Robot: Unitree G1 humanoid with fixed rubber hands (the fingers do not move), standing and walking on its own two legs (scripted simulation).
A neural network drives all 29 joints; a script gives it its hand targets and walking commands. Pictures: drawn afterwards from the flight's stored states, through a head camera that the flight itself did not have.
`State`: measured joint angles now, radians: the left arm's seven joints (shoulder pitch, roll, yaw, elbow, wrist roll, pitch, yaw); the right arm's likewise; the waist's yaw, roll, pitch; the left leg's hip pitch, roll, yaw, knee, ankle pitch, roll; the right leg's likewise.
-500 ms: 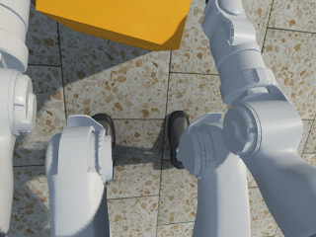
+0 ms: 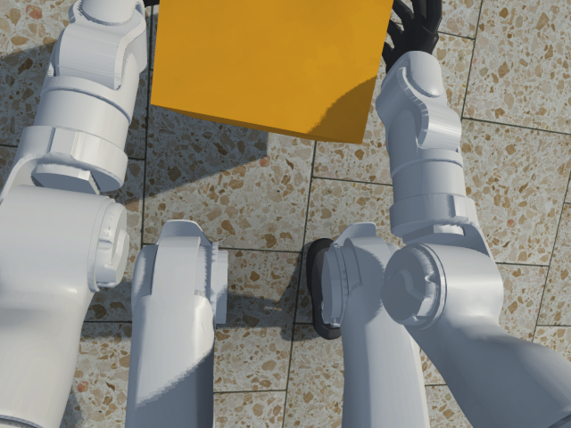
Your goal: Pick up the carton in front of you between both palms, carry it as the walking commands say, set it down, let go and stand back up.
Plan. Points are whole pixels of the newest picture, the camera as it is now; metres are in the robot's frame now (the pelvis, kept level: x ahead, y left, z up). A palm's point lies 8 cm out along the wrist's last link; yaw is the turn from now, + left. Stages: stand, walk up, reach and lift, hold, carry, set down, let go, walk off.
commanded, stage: reach and lift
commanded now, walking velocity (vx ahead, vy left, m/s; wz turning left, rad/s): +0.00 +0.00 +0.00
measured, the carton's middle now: (271, 48) +0.54 +0.04 -0.21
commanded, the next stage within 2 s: none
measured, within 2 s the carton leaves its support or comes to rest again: neither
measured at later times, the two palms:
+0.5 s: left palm out of the picture +0.49 +0.19 +0.04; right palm (549, 40) +0.49 -0.11 +0.05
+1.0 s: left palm out of the picture +0.44 +0.18 +0.20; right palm out of the picture +0.45 -0.12 +0.22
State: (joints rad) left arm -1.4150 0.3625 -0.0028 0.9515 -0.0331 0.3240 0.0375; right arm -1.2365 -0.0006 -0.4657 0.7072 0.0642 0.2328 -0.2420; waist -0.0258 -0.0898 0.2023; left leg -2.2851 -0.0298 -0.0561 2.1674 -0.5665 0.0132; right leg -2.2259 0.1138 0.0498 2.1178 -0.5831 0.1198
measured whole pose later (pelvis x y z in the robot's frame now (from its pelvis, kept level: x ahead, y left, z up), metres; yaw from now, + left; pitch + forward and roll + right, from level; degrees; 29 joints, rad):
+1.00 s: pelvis +0.04 -0.01 +0.24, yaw +5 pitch +31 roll -1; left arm -0.74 -0.02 0.33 0.68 0.23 0.41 0.01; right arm -0.67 0.15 -0.48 0.57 -0.19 0.34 -0.10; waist -0.02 -0.04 -0.22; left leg -1.44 -0.03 -0.06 1.34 -0.46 -0.02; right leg -1.41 0.06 0.07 1.34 -0.48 0.05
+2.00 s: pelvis +0.08 -0.02 +0.39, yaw +6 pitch -4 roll +0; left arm -0.33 -0.16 0.29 0.40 0.31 0.64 0.00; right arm -0.37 0.18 -0.35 0.42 -0.32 0.57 -0.01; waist 0.00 -0.01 0.02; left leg -0.22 -0.01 -0.07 0.50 -0.21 -0.02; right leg -0.21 0.02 0.08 0.51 -0.24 0.01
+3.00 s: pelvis +0.09 -0.02 +0.40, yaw +6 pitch -8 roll +0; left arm -0.24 -0.15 0.18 0.23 0.28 0.80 0.01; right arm -0.28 0.16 -0.23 0.25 -0.28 0.74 0.00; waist 0.00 -0.01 0.02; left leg -0.06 -0.01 -0.07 0.36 -0.17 -0.01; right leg -0.04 0.02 0.09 0.38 -0.20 0.01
